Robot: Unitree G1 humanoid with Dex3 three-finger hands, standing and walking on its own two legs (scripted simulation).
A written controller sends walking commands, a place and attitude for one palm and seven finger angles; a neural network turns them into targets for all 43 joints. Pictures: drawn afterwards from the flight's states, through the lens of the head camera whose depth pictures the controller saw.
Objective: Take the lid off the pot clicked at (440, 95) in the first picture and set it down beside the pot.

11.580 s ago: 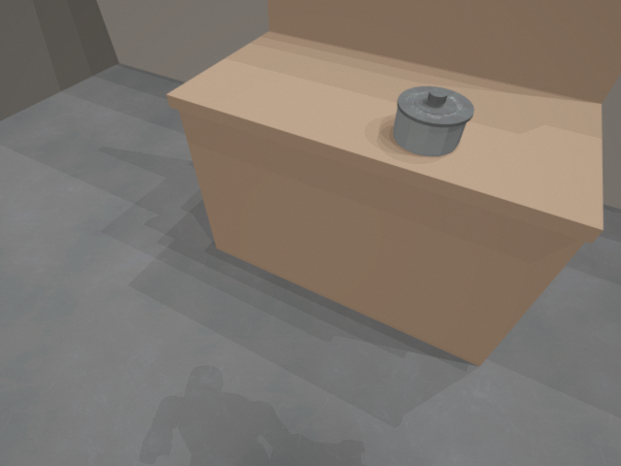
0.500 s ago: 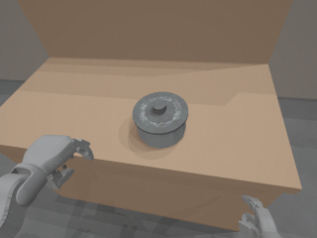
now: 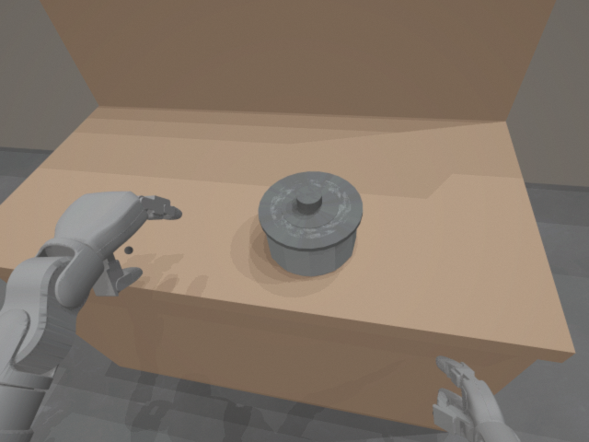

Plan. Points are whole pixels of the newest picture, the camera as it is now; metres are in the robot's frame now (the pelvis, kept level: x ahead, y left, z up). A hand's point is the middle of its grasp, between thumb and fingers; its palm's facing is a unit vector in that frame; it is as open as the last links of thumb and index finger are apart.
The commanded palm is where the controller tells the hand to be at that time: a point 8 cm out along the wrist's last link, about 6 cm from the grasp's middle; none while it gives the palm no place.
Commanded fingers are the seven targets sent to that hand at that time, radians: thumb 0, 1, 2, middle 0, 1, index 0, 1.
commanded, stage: move the open hand above the knob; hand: left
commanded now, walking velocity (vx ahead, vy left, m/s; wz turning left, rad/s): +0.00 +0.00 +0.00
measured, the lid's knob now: (309, 198) +0.47 +0.03 +0.06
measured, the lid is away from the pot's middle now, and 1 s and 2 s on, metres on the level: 0.00 0.00 0.00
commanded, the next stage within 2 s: none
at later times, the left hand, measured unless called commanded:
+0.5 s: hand (184, 210) +0.36 +0.18 +0.14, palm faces -0.14 +0.00 -0.99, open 10.2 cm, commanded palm +0.33 +0.17 +0.19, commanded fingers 0.00 -0.30 1.40 -0.82 -0.08 -0.82 -0.08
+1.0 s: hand (264, 219) +0.38 +0.09 +0.11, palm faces -0.25 +0.05 -0.97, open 10.3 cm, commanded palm +0.38 +0.11 +0.19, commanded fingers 0.00 -0.30 1.40 -0.82 -0.08 -0.82 -0.08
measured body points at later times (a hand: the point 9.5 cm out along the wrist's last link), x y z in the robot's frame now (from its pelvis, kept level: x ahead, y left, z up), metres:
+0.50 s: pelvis +0.01 -0.02 +0.00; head +0.04 -0.07 +0.45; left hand +0.36 +0.18 +0.20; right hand +0.21 -0.24 -0.11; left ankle +0.03 +0.07 -0.74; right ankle +0.00 -0.16 -0.74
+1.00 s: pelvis +0.02 -0.04 +0.00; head +0.04 -0.10 +0.44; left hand +0.39 +0.08 +0.16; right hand +0.22 -0.27 -0.11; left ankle +0.03 +0.07 -0.74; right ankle +0.00 -0.16 -0.74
